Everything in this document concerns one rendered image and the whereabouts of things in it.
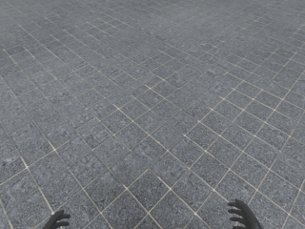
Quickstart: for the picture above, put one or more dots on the robot left hand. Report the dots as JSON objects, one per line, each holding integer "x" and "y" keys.
{"x": 52, "y": 222}

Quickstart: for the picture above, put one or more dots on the robot right hand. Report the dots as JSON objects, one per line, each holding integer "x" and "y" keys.
{"x": 248, "y": 217}

